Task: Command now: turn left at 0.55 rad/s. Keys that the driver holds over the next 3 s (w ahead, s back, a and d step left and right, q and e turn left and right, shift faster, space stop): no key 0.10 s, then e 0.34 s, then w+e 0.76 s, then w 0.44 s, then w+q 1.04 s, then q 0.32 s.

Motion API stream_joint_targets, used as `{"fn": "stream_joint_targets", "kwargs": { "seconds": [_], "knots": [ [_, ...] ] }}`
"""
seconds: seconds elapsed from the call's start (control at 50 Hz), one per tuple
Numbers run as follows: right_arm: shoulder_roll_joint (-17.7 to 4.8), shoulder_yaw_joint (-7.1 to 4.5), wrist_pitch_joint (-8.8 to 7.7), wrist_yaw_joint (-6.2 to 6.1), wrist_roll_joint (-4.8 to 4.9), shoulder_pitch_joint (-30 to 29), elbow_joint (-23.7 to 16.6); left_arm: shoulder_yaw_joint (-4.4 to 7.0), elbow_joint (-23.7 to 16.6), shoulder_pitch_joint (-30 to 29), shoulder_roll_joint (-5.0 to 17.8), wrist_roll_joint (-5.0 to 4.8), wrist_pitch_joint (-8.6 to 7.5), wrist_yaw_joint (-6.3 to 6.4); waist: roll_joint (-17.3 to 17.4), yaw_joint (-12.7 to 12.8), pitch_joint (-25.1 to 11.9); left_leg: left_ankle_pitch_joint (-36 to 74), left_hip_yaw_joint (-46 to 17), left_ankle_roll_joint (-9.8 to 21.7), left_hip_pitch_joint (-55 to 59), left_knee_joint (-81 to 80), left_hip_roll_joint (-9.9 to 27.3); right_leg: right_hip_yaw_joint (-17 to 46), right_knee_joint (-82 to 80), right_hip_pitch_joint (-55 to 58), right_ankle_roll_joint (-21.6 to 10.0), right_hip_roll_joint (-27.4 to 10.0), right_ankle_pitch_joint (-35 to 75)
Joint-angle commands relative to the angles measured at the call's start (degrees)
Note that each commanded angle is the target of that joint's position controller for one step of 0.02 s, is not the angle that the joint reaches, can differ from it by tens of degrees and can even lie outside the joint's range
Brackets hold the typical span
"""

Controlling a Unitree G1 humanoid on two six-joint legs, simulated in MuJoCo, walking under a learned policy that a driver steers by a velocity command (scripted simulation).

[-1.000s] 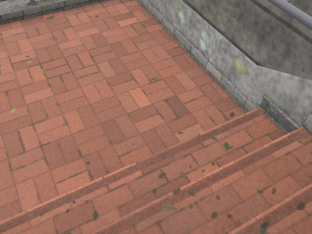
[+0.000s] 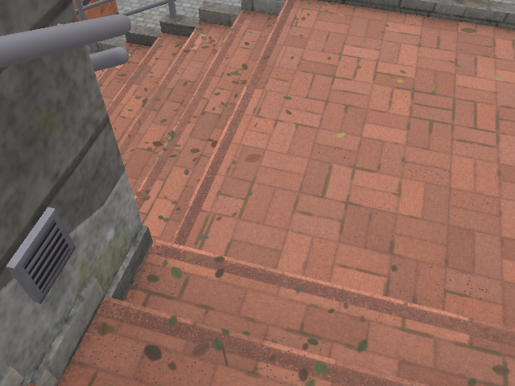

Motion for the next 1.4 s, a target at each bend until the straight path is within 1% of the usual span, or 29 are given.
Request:
{"fn": "stream_joint_targets", "kwargs": {
  "seconds": [0.02,0.08,0.2,0.22,0.24,0.26,0.28,0.32,0.38,0.46,0.48,0.5,0.54,0.56,0.6,0.7,0.84,0.92,1.04,1.1,1.12,1.14,1.16,1.18,1.22,1.26,1.32,1.36,1.4],
  "knots": [
    [-7.88,-2.50,-0.13,1.17,-0.75,16.78,0.74,0.00,-9.34,-9.85,5.34,-0.71,-4.59,0.65,1.58,-8.81,-8.47,31.22,-15.24,11.52,27.07,3.90,17.77,2.72,11.22,-35.83,-1.94,-0.35,5.44],
    [-1.56,1.67,-1.17,1.76,2.32,6.51,-3.45,-1.04,-8.02,0.73,1.53,0.63,-1.65,2.10,3.43,0.98,-2.24,20.12,-19.96,14.55,-9.38,-3.03,17.01,8.07,-1.27,-21.54,-1.49,1.70,33.15],
    [-3.84,3.47,-0.51,3.91,2.81,0.47,-3.03,-1.05,-0.70,5.96,-0.21,0.24,-0.35,-5.77,1.77,3.38,-2.42,0.45,-11.39,2.22,-25.54,-0.56,8.27,4.90,-31.53,4.75,1.23,2.17,49.13],
    [-3.53,2.04,1.50,-1.00,5.92,5.86,-2.56,-2.54,-7.13,-4.99,-3.20,-3.04,2.31,-1.40,3.19,-1.89,-9.91,13.38,-8.87,2.54,-10.10,-1.96,10.89,-0.30,-44.78,6.66,-2.64,8.73,38.46],
    [-2.95,3.01,2.32,-2.41,5.86,9.06,-1.80,-2.92,-8.44,-9.81,-3.23,-3.94,3.17,0.14,4.53,-5.34,-8.71,18.79,-10.76,2.94,-6.02,-0.77,11.64,0.87,-49.35,7.76,-4.42,8.87,36.78],
    [-5.67,3.40,0.48,1.79,2.91,8.75,0.26,-0.29,-6.62,-7.39,3.61,-2.07,0.89,-1.91,3.39,-3.12,3.03,12.36,-20.35,5.41,-7.08,0.02,16.76,5.65,-46.31,-1.03,-1.23,3.12,43.47],
    [-7.06,1.89,0.48,2.49,3.52,5.81,-1.42,0.00,-7.26,-5.72,4.23,-1.86,-0.21,-1.43,2.20,-2.92,-2.42,11.12,-21.65,9.10,1.06,2.33,18.47,7.93,-50.35,-3.89,-1.16,2.50,44.33],
    [-5.63,0.29,1.10,-0.43,4.56,17.27,-1.89,0.16,-11.81,-15.19,6.17,-0.66,-0.78,1.36,-0.57,-12.16,-5.19,7.44,-26.31,14.85,14.78,2.08,19.79,6.49,-51.77,-13.71,-4.60,4.79,47.94],
    [-4.04,-0.44,1.52,-5.78,1.30,15.03,-3.37,-1.41,-12.18,-14.12,0.02,-1.02,-0.51,2.71,5.47,-11.62,-2.99,6.59,-26.20,15.64,17.18,-0.75,25.99,6.30,-51.98,-19.40,-5.25,4.81,31.86],
    [-1.78,0.21,0.44,-5.59,0.74,0.35,-9.00,1.42,-6.76,2.44,3.26,0.24,-2.64,1.29,-1.20,-1.62,-6.04,-22.77,-2.99,1.27,-16.48,7.47,8.76,1.74,-60.66,23.08,-12.02,10.14,46.17],
    [0.82,0.81,0.12,-4.70,-0.77,-2.48,-12.82,3.73,-5.22,16.03,9.57,1.77,-4.14,1.78,-13.51,3.84,-12.27,-33.51,3.91,-5.91,-31.32,29.54,-1.10,26.14,-70.67,41.94,-21.90,-1.78,45.52],
    [2.10,1.33,0.11,-3.21,0.31,-3.48,-13.69,4.10,-4.74,24.94,12.14,2.58,-4.89,0.48,-8.72,7.95,-13.11,-36.52,-9.79,-6.09,-43.01,37.38,-6.05,47.00,-79.47,50.21,-26.55,-9.88,35.50],
    [-0.52,0.32,-0.60,-3.67,1.40,0.24,-8.47,3.34,-6.36,13.39,5.02,0.12,-3.65,-2.47,-3.83,1.45,1.70,-23.45,-15.68,-4.63,-51.35,42.60,-1.85,43.89,-82.29,35.49,-22.00,-7.43,8.98],
    [-2.20,-0.25,-0.80,-4.28,0.03,2.65,-6.61,2.64,-8.72,4.88,2.58,-2.23,-2.92,-3.16,-3.33,-2.54,0.44,-19.44,-11.87,-4.75,-46.39,44.89,0.76,39.14,-82.08,26.16,-21.59,-4.74,7.85],
    [1.51,1.07,-0.58,-3.84,-1.86,5.40,-4.43,1.09,-10.70,-2.84,-1.02,-1.74,-3.00,-3.22,-3.32,-7.00,-0.99,-8.45,-9.83,-4.71,-32.75,46.20,3.45,32.75,-83.85,7.51,-20.94,-0.22,11.37],
    [2.79,3.79,0.98,0.08,-1.21,6.27,-3.99,1.05,-4.14,2.79,1.76,0.84,-5.37,-1.28,-2.99,-5.62,-1.69,4.74,-5.20,-7.59,-28.31,53.97,3.15,24.73,-78.29,-2.81,-20.25,6.33,22.85],
    [3.54,6.44,0.36,-0.97,-1.61,-11.68,-6.55,-1.40,6.10,20.03,-4.49,2.03,-6.00,-0.33,-5.49,3.39,0.26,13.89,-11.70,-9.08,-53.84,27.35,5.38,36.52,-64.29,30.08,-22.95,4.49,31.57],
    [4.71,6.64,-0.24,0.63,-2.62,-12.48,-6.99,-2.32,0.92,12.22,-1.62,0.72,-4.37,-1.93,-5.84,0.08,1.15,26.30,-3.08,-6.69,-14.30,16.47,1.73,30.92,-60.64,-8.31,-22.35,12.38,23.55],
    [3.55,6.54,0.10,0.02,-0.36,-8.93,-6.50,-0.67,0.95,12.76,0.16,-0.24,-4.48,-2.89,-4.40,-0.34,5.13,8.37,-4.83,-6.62,-3.71,-0.76,-1.18,37.69,-43.03,3.18,-20.10,15.05,29.94],
    [-2.62,3.22,-1.90,-0.34,1.04,30.59,6.22,-1.54,-3.46,5.50,-1.07,0.53,-3.82,-6.84,2.68,-15.02,-9.25,28.84,-5.91,3.90,50.07,3.55,9.18,26.91,-6.76,-20.61,-12.72,19.88,44.49],
    [-8.34,2.08,-1.89,0.69,0.43,32.94,6.00,-2.55,-1.99,17.21,-9.22,-1.58,-4.25,-7.21,15.24,-9.55,-19.35,62.93,-18.03,18.67,63.96,16.23,23.40,16.53,22.86,-37.56,-8.82,25.33,3.90],
    [-10.44,0.84,-1.04,2.30,-2.11,29.64,4.39,-2.63,-3.71,21.52,-6.02,-1.99,-3.79,-7.64,7.42,-8.45,-19.47,76.81,-25.07,25.86,62.35,17.07,31.70,13.57,32.82,-47.02,-7.44,22.28,3.69],
    [-9.54,-0.15,-0.15,1.97,-2.64,23.29,3.18,-1.57,-10.01,9.56,-1.56,-1.10,-2.61,-6.76,5.57,-11.73,-12.50,47.12,-35.70,26.18,56.13,9.08,37.38,12.15,33.69,-60.08,-4.44,16.33,6.27],
    [1.58,3.01,-0.68,0.91,-1.01,13.14,1.15,-2.20,-11.42,1.49,-1.76,0.52,-1.73,-5.26,-5.79,-8.86,-3.73,25.21,-28.86,17.24,39.03,2.89,32.64,16.04,18.32,-59.79,-4.76,8.59,20.62],
    [11.56,6.81,-2.15,-0.83,0.43,-1.32,-0.83,-2.95,-8.23,-0.28,-3.88,2.28,-1.34,-4.33,-3.65,0.13,5.63,20.22,-11.55,9.86,-2.06,-6.17,16.55,13.90,-17.04,-29.89,-8.57,0.56,41.40],
    [6.59,5.61,-3.95,-2.16,0.23,1.58,1.13,-2.48,-6.04,-1.96,-3.63,2.47,-2.32,-5.70,1.57,-2.75,4.35,12.45,0.31,8.40,-20.56,-6.23,6.57,4.31,-38.79,-6.83,-10.71,3.74,59.78],
    [-3.74,3.08,-4.31,-1.31,-1.77,14.63,9.36,-2.70,-7.07,-6.28,-3.82,1.34,-1.46,-7.33,2.21,-3.14,1.71,20.90,-8.17,9.56,-9.68,-3.27,13.97,6.42,-35.70,-8.31,-10.74,5.36,59.05],
    [-3.85,3.12,-4.42,-0.99,-1.17,13.55,9.37,-1.62,-9.45,-11.37,-0.68,2.27,-1.93,-5.99,2.07,-3.12,1.10,27.23,-9.20,8.95,2.78,0.73,15.92,6.14,-39.71,-15.06,-10.89,5.79,53.26],
    [3.58,4.64,-3.99,-3.49,-0.61,27.06,15.41,-3.07,-11.82,-22.34,-3.30,2.42,-1.52,-4.54,1.30,-11.18,2.84,13.74,-14.05,7.28,35.51,9.28,17.69,13.14,-54.44,-46.43,-7.70,1.02,60.79]
  ]
}}
Next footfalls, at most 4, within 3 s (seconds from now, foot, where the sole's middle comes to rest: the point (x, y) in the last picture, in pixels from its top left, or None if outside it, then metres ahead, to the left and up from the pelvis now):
0.28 right None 0.17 -0.13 -0.78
1.10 left None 0.45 -0.03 -0.93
1.64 right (441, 361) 0.70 -0.49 -1.08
2.26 left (385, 264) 1.14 -0.38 -1.23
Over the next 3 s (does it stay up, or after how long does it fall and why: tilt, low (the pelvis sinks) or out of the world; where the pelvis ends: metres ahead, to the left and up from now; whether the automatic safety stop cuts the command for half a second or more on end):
stays up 1.33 -0.54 -0.45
